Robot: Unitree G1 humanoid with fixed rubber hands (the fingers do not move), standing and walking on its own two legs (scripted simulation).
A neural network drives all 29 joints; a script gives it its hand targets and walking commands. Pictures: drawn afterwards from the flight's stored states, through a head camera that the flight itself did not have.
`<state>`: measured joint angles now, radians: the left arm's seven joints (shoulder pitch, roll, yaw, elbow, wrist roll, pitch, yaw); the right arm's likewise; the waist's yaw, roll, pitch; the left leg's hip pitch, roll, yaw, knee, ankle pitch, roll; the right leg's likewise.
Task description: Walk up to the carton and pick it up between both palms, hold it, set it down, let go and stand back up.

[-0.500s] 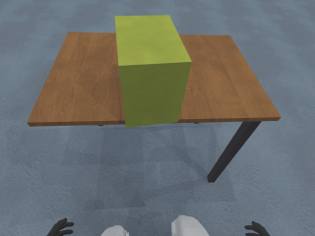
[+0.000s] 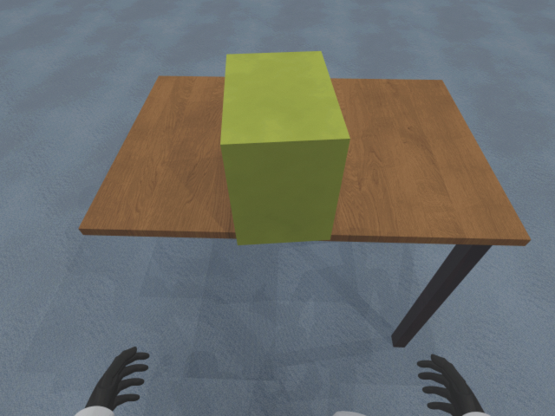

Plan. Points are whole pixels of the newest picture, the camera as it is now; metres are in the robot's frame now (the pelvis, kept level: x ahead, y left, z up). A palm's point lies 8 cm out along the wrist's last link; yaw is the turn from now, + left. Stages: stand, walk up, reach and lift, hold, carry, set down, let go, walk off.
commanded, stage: walk up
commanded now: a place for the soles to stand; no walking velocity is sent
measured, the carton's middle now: (279, 148) +0.54 +0.00 +0.07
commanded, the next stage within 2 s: none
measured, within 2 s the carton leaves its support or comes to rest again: neither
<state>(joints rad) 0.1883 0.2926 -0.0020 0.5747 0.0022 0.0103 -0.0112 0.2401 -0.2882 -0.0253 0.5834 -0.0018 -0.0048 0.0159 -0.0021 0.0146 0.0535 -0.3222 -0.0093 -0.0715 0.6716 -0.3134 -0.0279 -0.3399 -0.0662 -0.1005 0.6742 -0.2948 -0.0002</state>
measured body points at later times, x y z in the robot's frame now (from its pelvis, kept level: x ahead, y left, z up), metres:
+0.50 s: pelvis +0.01 +0.02 +0.00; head +0.01 +0.02 +0.45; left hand +0.09 +0.31 -0.10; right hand +0.15 -0.24 -0.09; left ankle +0.03 +0.14 -0.72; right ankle +0.04 -0.12 -0.72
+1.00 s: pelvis +0.05 +0.04 +0.00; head +0.07 +0.04 +0.45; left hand +0.13 +0.32 -0.09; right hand +0.23 -0.20 -0.09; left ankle +0.03 +0.14 -0.72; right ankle +0.04 -0.12 -0.72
